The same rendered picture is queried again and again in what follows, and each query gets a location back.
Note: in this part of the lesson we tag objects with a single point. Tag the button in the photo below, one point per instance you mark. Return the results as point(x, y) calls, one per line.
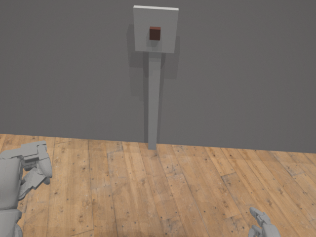
point(154, 33)

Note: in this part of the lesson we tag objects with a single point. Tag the panel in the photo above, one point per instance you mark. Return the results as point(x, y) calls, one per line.
point(166, 18)

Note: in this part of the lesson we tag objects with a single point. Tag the robot left forearm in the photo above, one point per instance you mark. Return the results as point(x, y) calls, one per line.
point(8, 223)

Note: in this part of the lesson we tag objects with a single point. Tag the left robot hand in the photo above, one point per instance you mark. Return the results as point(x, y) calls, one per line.
point(33, 158)

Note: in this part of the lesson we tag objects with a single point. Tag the right robot hand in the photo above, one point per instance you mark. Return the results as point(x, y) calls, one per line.
point(268, 229)

